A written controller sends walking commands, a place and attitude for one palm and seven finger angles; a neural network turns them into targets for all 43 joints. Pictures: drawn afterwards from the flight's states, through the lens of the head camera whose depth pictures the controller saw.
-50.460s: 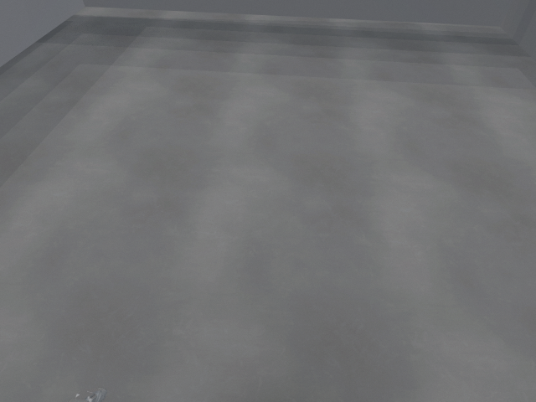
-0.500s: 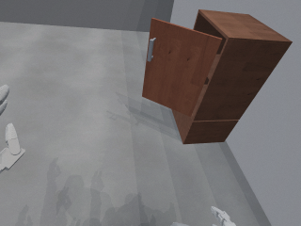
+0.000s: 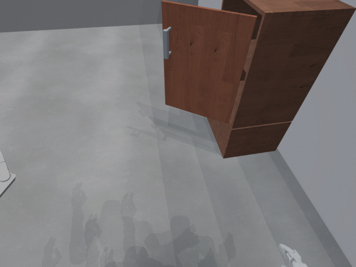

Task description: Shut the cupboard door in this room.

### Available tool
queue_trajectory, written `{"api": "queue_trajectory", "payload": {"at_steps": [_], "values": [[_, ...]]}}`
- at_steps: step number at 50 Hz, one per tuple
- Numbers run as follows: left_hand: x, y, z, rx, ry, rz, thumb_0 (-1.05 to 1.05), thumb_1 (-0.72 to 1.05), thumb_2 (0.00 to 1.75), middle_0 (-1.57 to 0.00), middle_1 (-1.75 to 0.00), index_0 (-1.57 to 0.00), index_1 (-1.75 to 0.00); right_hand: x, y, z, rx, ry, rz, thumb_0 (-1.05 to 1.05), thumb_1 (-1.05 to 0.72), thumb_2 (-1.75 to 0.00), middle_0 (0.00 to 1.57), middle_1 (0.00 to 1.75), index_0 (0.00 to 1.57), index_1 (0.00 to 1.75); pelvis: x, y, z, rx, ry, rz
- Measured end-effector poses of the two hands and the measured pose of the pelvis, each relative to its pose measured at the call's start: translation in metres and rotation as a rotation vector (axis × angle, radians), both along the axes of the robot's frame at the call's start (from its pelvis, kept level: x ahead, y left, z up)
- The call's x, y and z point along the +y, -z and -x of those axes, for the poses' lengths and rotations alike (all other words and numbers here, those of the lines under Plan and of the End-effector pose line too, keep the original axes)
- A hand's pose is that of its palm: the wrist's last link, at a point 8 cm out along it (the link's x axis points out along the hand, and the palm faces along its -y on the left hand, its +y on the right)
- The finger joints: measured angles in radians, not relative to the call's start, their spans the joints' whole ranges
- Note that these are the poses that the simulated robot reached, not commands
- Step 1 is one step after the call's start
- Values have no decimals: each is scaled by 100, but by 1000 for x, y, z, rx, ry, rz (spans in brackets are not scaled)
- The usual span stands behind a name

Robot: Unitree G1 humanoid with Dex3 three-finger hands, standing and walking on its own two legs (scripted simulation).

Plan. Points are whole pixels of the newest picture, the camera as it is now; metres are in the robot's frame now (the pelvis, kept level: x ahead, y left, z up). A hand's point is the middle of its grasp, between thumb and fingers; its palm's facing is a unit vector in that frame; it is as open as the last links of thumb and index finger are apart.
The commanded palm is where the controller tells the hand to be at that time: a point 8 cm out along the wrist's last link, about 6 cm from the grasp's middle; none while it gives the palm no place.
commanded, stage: stop stepping back and stand still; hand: left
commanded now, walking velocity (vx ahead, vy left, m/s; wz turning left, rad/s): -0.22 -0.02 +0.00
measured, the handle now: (167, 43) +1.08 +0.11 +0.00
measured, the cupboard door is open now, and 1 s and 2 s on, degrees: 55 55 55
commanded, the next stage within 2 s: let the arm hang, fingers relaxed in 0.42 s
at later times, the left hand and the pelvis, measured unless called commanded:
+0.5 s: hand (30, 171) +0.23 +0.26 +0.17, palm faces +0.42 -0.75 -0.50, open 7.4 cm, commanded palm none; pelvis +0.02 +0.00 +0.01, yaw -1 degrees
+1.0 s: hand out of the picture -0.07 +0.22 -0.16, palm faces +0.03 -0.97 -0.24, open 7.1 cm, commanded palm none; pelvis -0.03 +0.02 +0.01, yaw +1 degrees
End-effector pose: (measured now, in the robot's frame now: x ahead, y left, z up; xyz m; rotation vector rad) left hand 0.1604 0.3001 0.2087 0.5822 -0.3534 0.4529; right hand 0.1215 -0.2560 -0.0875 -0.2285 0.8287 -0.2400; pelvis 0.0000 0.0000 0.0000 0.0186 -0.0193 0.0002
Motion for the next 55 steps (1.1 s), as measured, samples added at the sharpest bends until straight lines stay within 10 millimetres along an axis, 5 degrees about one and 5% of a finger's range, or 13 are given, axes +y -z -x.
{"api": "queue_trajectory", "payload": {"at_steps": [5,12,18,26,28,31,35,39,47,55], "values": [[-11,-1,-25,67,31,-23,1,89,90,-21,-30,-21,-30,19,-6,-23,-63,-29,-77,1,-91,-90,20,30,20,29,-7,-6,-4,28,13,-9],[-36,-3,-26,181,87,-80,1,89,90,-21,-30,-21,-30,21,-7,-38,-56,-54,-132,1,-91,-90,20,30,20,30,-19,-11,-15,70,18,10],[-17,5,-24,201,4,-51,1,89,89,-22,-30,-22,-30,6,-4,-45,-9,-45,-68,1,-91,-90,20,30,20,30,-14,-11,-24,57,9,0],[-5,18,-27,173,3,40,1,89,90,-21,-30,-21,-30,3,-26,-54,-70,-28,-7,1,-91,-90,20,30,20,29,-3,-12,-18,55,18,2],[-5,43,-33,250,33,89,1,89,90,-21,-30,-21,-30,7,-24,-54,-88,-65,-24,1,-91,-90,20,30,20,29,2,-10,-11,60,13,12],[-8,133,-38,581,28,251,0,90,90,-20,-30,-20,-30,15,-7,-48,-56,-117,-53,1,-91,-90,19,30,20,29,10,-5,1,67,4,13],[-39,257,12,1083,11,449,0,91,90,-19,-29,-20,-30,28,14,-16,56,-126,-92,1,-91,-90,20,30,20,29,14,-2,15,51,-4,18],[-74,329,95,1408,-23,641,0,92,90,-20,-29,-20,-30,37,29,39,241,-88,-99,1,-91,-90,20,30,20,29,15,-1,21,23,-17,24],[-38,341,198,1627,-254,704,-3,99,89,-21,-30,-21,-30,39,36,149,595,8,-88,1,-93,-90,20,30,20,29,19,-10,31,22,-27,38],[-34,323,275,1808,-371,697,-1,93,90,-20,-29,-20,-30,36,37,183,645,73,-116,1,-92,-90,20,30,20,29,20,-16,33,7,-8,33]]}}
